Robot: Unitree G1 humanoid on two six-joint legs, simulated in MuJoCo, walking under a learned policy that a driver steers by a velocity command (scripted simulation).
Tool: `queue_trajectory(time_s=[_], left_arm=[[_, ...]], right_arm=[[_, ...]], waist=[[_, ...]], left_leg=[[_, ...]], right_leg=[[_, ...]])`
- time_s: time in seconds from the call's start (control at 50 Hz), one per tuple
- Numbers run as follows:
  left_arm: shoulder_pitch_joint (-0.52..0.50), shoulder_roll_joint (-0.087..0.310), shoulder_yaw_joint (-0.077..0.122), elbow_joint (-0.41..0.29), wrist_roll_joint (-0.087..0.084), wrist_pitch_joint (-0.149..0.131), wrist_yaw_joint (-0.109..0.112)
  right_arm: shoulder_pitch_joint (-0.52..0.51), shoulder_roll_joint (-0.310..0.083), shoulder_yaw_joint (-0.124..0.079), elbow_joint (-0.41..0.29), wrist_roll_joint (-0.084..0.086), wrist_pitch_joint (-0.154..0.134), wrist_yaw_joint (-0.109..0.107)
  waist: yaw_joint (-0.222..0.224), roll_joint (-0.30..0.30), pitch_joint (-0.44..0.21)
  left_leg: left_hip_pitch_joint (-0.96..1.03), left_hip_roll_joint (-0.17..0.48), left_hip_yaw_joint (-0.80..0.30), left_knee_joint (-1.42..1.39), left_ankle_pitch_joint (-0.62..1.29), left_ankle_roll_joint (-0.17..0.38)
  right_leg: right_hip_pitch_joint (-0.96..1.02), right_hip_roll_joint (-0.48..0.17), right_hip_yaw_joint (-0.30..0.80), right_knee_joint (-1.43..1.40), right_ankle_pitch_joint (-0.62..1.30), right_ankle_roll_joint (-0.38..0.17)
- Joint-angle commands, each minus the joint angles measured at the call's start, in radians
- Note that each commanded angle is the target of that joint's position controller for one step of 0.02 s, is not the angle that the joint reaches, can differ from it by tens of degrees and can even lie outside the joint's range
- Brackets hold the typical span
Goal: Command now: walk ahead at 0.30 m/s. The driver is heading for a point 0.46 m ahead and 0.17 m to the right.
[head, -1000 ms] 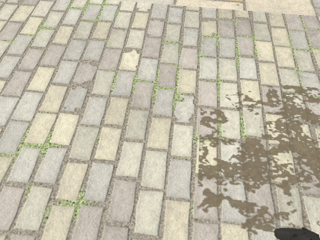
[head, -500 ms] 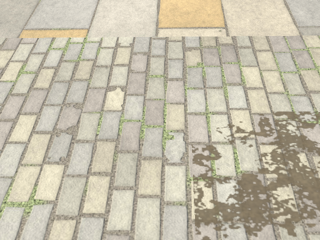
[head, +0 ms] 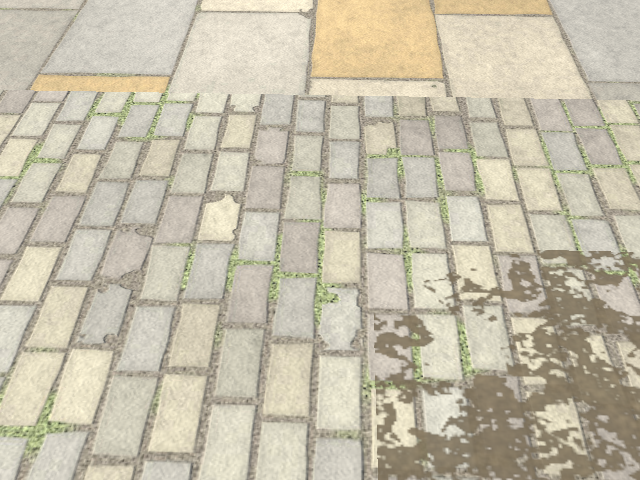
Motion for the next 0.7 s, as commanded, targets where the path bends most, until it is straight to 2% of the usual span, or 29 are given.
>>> queue_trajectory(time_s=[0.02,0.04,0.06,0.08,0.1,0.12,0.14,0.16,0.18,0.2,0.22,0.24,0.26,0.28,0.32,0.36,0.4,0.46,0.52,0.56,0.58,0.6,0.62,0.64,0.66,0.68,0.7], left_arm=[[-0.141,0.074,0.012,-0.090,-0.005,-0.057,-0.017],[-0.162,0.068,0.010,-0.103,-0.007,-0.071,-0.025],[-0.168,0.073,0.010,-0.107,-0.005,-0.081,-0.030],[-0.152,0.071,0.010,-0.104,-0.006,-0.088,-0.035],[-0.102,0.068,0.012,-0.088,-0.010,-0.089,-0.040],[0.021,0.082,0.023,-0.047,-0.015,-0.086,-0.041],[0.178,0.155,0.052,0.002,-0.014,-0.084,-0.040],[0.333,0.278,0.087,0.040,-0.011,-0.080,-0.039],[0.339,0.211,0.058,0.039,-0.004,-0.080,-0.042],[0.259,0.138,0.029,0.022,0.007,-0.085,-0.040],[0.197,0.102,0.015,-0.001,0.012,-0.087,-0.040],[0.163,0.086,0.004,-0.010,0.011,-0.087,-0.042],[0.145,0.072,-0.006,-0.014,0.014,-0.085,-0.040],[0.150,0.072,-0.009,-0.012,0.017,-0.079,-0.035],[0.183,0.105,-0.007,-0.002,0.021,-0.071,-0.020],[0.190,0.138,-0.002,-0.002,0.023,-0.067,-0.005],[0.202,0.149,0.001,-0.006,0.021,-0.065,0.004],[0.252,0.158,0.009,0.006,0.006,-0.063,0.006],[0.255,0.162,0.020,0.009,-0.007,-0.055,0.011],[0.228,0.179,0.030,-0.004,-0.004,-0.048,0.011],[0.213,0.174,0.029,-0.012,0.001,-0.043,0.009],[0.205,0.145,0.018,-0.029,0.013,-0.039,0.007],[0.292,0.036,-0.009,-0.059,0.023,-0.044,0.003],[0.343,-0.004,-0.024,-0.065,-0.006,-0.059,0.002],[0.264,0.111,0.008,-0.073,-0.035,-0.065,0.003],[0.201,0.139,0.017,-0.094,-0.039,-0.066,0.007],[0.179,0.132,0.023,-0.096,-0.027,-0.063,0.013]], right_arm=[[0.116,-0.159,-0.032,-0.005,0.011,-0.041,0.006],[0.113,-0.191,-0.043,-0.002,0.015,-0.047,0.008],[0.110,-0.184,-0.045,-0.003,0.017,-0.051,0.010],[0.108,-0.171,-0.044,-0.007,0.016,-0.052,0.012],[0.084,-0.166,-0.044,-0.017,0.015,-0.049,0.017],[0.010,-0.165,-0.042,-0.044,0.012,-0.045,0.021],[-0.063,-0.157,-0.039,-0.080,0.010,-0.048,0.023],[-0.067,-0.096,-0.024,-0.121,0.005,-0.063,0.022],[-0.069,-0.088,-0.022,-0.129,0.003,-0.079,0.020],[-0.082,-0.110,-0.032,-0.134,0.032,-0.089,0.031],[-0.081,-0.100,-0.032,-0.129,0.046,-0.090,0.038],[-0.090,-0.093,-0.036,-0.129,0.040,-0.087,0.040],[-0.095,-0.105,-0.048,-0.128,0.027,-0.078,0.038],[-0.088,-0.094,-0.050,-0.128,0.020,-0.069,0.040],[-0.118,-0.069,-0.049,-0.141,0.010,-0.056,0.042],[-0.209,-0.052,-0.042,-0.181,0.005,-0.052,0.040],[-0.307,-0.040,-0.033,-0.215,0.004,-0.054,0.043],[-0.396,-0.057,-0.031,-0.246,0.010,-0.058,0.055],[-0.407,-0.095,-0.039,-0.265,0.014,-0.069,0.066],[-0.341,-0.138,-0.057,-0.257,0.016,-0.078,0.066],[-0.231,-0.170,-0.076,-0.228,0.016,-0.079,0.061],[-0.050,-0.217,-0.099,-0.184,0.014,-0.079,0.051],[0.091,-0.313,-0.120,-0.164,-0.015,-0.077,0.044],[0.100,-0.287,-0.105,-0.163,-0.023,-0.076,0.055],[0.022,-0.194,-0.079,-0.172,-0.015,-0.080,0.056],[-0.069,-0.149,-0.065,-0.187,-0.008,-0.081,0.055],[-0.140,-0.122,-0.057,-0.192,-0.011,-0.083,0.056]], waist=[[-0.035,0.116,0.136],[-0.025,0.173,0.165],[-0.021,0.161,0.176],[-0.011,0.145,0.166],[0.018,0.136,0.148],[0.089,0.127,0.107],[0.163,0.047,0.044],[0.192,-0.225,-0.040],[0.171,-0.248,-0.085],[0.124,-0.143,-0.010],[0.089,-0.088,0.020],[0.066,-0.047,0.071],[0.049,-0.053,0.077],[0.040,-0.074,0.079],[0.036,-0.071,0.088],[0.046,-0.058,0.114],[0.068,-0.067,0.130],[0.086,-0.077,0.144],[0.057,-0.080,0.139],[0.005,-0.102,0.083],[-0.055,-0.106,0.009],[-0.133,-0.095,-0.120],[-0.117,0.105,-0.305],[-0.088,0.301,-0.411],[-0.082,0.205,-0.252],[-0.059,0.143,-0.125],[-0.027,0.087,-0.061]], left_leg=[[-0.029,0.176,-0.275,-0.283,-0.190,0.166],[0.041,0.268,-0.373,-0.322,-0.084,0.198],[0.081,0.306,-0.394,-0.298,0.065,0.208],[0.105,0.308,-0.371,-0.267,0.179,0.200],[0.077,0.288,-0.321,-0.234,0.246,0.181],[-0.042,0.226,-0.228,-0.170,0.361,0.142],[-0.188,0.124,-0.108,0.038,0.536,0.083],[-0.451,-0.035,0.040,0.432,0.425,-0.010],[-0.600,-0.065,-0.068,0.660,-0.068,-0.009],[-0.662,-0.007,-0.132,0.759,-0.063,0.025],[-0.664,0.038,-0.122,0.756,0.014,0.049],[-0.675,0.075,-0.101,0.693,0.084,0.054],[-0.633,0.105,-0.086,0.625,0.139,0.053],[-0.591,0.111,-0.068,0.580,0.172,0.041],[-0.584,0.108,-0.031,0.500,0.233,0.005],[-0.593,0.102,-0.017,0.347,0.306,-0.024],[-0.535,0.077,0.001,0.181,0.404,-0.034],[-0.475,0.042,0.001,0.046,0.471,-0.038],[-0.447,0.039,-0.043,-0.035,0.458,-0.015],[-0.322,0.011,-0.029,-0.051,0.399,0.007],[-0.165,-0.015,-0.009,-0.058,0.369,0.027],[0.099,0.023,-0.041,-0.030,0.346,0.060],[0.478,0.276,-0.375,-0.052,0.188,0.165],[0.544,0.404,-0.760,-0.260,-0.016,0.237],[0.405,0.365,-0.676,-0.307,-0.119,0.187],[0.252,0.344,-0.521,-0.323,-0.079,0.148],[0.111,0.307,-0.400,-0.348,0.030,0.130]], right_leg=[[-0.167,-0.007,0.014,0.009,-0.118,-0.023],[-0.251,-0.004,-0.039,0.078,-0.018,-0.013],[-0.289,-0.024,-0.035,0.084,0.002,-0.020],[-0.279,-0.033,-0.035,0.063,-0.006,-0.029],[-0.191,-0.028,-0.044,0.004,-0.011,-0.038],[0.043,-0.002,-0.050,-0.086,0.022,-0.058],[0.284,-0.051,0.081,-0.161,0.071,-0.101],[0.547,-0.243,0.461,-0.282,0.077,-0.216],[0.609,-0.392,0.703,-0.390,0.174,-0.268],[0.537,-0.402,0.617,-0.373,0.201,-0.248],[0.473,-0.365,0.493,-0.383,0.219,-0.219],[0.416,-0.329,0.386,-0.406,0.258,-0.196],[0.369,-0.289,0.299,-0.424,0.298,-0.162],[0.330,-0.259,0.245,-0.443,0.321,-0.146],[0.293,-0.241,0.189,-0.478,0.375,-0.152],[0.255,-0.234,0.152,-0.506,0.384,-0.156],[0.205,-0.213,0.121,-0.525,0.359,-0.146],[0.212,-0.227,0.133,-0.521,0.326,-0.145],[0.296,-0.274,0.167,-0.467,0.354,-0.125],[0.323,-0.280,0.175,-0.371,0.508,-0.103],[0.305,-0.243,0.150,-0.234,0.639,-0.081],[0.193,-0.180,0.115,-0.003,0.600,-0.045],[-0.126,-0.047,0.048,0.376,0.247,0.015],[-0.299,0.023,0.126,0.599,-0.261,0.024],[-0.376,-0.039,0.168,0.700,-0.213,0.010],[-0.400,-0.088,0.134,0.702,-0.118,-0.005],[-0.354,-0.132,0.123,0.664,-0.036,-0.007]])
